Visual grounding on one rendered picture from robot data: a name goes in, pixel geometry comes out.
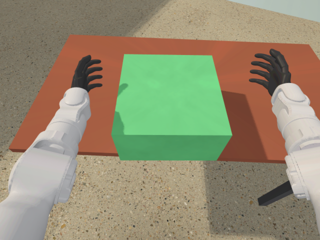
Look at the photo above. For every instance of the carton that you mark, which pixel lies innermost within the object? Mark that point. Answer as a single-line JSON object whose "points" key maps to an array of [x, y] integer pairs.
{"points": [[169, 108]]}

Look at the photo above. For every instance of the table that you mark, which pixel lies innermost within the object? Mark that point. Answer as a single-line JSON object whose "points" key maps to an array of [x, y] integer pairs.
{"points": [[255, 134]]}

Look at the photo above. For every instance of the robot left hand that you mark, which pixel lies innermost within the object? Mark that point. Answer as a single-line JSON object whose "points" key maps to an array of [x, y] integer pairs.
{"points": [[81, 78]]}

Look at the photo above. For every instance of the robot right hand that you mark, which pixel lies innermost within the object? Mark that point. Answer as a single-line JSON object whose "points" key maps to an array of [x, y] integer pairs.
{"points": [[278, 70]]}

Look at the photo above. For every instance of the left robot upper arm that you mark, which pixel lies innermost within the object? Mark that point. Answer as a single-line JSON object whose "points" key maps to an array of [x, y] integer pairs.
{"points": [[43, 179]]}

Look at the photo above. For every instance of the right robot forearm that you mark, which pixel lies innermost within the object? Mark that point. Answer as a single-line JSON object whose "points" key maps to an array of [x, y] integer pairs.
{"points": [[296, 119]]}

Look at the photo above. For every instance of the left robot forearm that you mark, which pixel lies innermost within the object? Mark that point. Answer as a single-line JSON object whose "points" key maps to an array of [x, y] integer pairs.
{"points": [[65, 130]]}

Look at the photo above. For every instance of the right robot upper arm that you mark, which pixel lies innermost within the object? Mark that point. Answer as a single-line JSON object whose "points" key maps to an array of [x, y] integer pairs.
{"points": [[304, 176]]}

